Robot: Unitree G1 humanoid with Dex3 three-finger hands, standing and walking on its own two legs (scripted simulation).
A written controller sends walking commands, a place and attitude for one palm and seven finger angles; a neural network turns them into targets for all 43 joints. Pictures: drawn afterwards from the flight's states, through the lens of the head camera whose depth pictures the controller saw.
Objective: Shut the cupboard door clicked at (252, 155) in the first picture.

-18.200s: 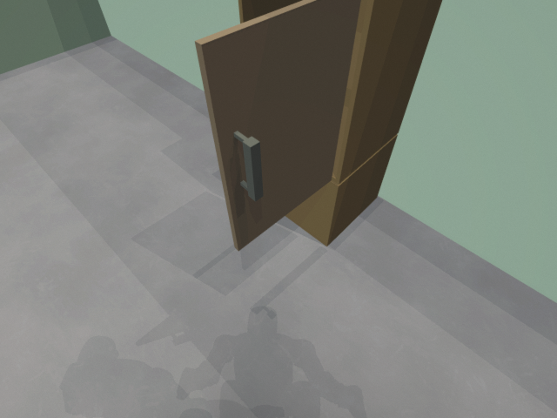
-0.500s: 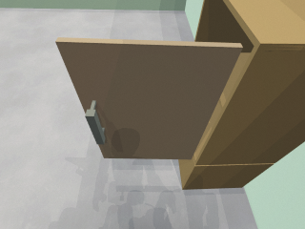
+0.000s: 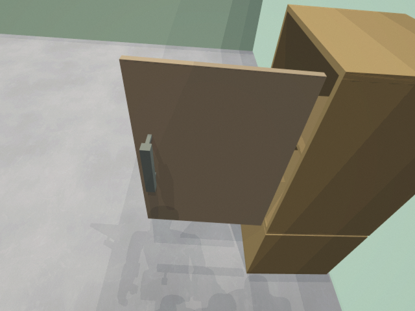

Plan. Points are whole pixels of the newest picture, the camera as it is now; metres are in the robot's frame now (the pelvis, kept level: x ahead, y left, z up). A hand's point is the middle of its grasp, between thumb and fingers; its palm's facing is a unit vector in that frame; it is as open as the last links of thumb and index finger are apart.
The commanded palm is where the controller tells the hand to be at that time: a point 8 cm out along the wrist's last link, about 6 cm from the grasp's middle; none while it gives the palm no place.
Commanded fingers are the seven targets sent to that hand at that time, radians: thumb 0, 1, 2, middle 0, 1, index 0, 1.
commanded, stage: come to a stop and stand still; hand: left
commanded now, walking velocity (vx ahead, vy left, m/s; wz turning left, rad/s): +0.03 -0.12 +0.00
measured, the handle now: (150, 163) +0.48 +0.17 -0.02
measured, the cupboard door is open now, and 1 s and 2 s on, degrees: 87 87 87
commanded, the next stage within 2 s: look again from close up in 0.68 s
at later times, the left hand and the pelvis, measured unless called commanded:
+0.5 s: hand out of the picture +0.00 +0.13 -0.17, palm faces +0.00 -0.99 -0.11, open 7.4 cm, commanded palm none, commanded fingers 0.00 0.90 0.90 -0.20 -0.30 -0.20 -0.30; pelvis +0.02 -0.01 +0.01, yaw -1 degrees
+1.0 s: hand out of the picture +0.00 +0.15 -0.17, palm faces +0.00 -0.99 -0.14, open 7.4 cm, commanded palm none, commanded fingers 0.00 0.90 0.90 -0.20 -0.30 -0.20 -0.30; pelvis +0.02 +0.00 +0.01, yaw -1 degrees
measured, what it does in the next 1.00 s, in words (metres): steps on the spot: right foot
